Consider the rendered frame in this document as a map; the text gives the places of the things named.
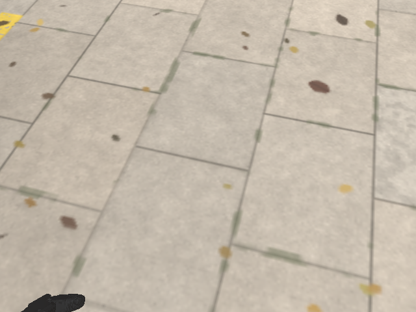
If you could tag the robot left hand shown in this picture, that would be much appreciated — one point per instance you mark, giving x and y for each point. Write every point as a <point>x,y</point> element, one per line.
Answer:
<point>59,303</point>

